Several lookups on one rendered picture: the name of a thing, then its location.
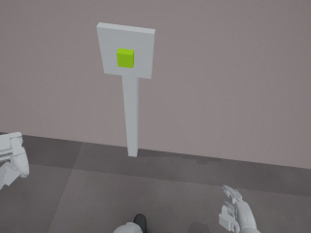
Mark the button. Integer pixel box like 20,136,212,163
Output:
117,48,134,68

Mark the panel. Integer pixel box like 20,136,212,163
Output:
96,22,156,157

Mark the robot right hand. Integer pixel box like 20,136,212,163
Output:
219,184,257,233

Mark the left robot shin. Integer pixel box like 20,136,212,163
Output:
126,222,142,231

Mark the left robot foot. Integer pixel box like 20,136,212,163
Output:
133,214,147,233

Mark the robot left hand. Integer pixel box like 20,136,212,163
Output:
0,132,30,189

